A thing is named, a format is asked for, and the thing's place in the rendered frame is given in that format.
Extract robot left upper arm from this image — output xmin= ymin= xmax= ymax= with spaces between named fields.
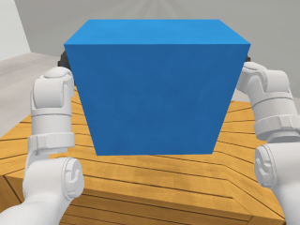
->
xmin=0 ymin=157 xmax=84 ymax=225

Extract pedestal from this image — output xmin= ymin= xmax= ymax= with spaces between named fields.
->
xmin=0 ymin=85 xmax=287 ymax=225

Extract right robot hand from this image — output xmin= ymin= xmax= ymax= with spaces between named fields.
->
xmin=245 ymin=56 xmax=251 ymax=63

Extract left robot hand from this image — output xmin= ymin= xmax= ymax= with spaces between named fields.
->
xmin=57 ymin=51 xmax=76 ymax=86

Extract robot right upper arm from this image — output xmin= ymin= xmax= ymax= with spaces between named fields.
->
xmin=254 ymin=142 xmax=300 ymax=225

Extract right robot forearm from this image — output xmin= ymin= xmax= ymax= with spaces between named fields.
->
xmin=236 ymin=62 xmax=300 ymax=143

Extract carton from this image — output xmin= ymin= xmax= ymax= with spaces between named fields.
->
xmin=64 ymin=19 xmax=251 ymax=156

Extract left robot forearm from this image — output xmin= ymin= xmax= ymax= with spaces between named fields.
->
xmin=22 ymin=67 xmax=75 ymax=198

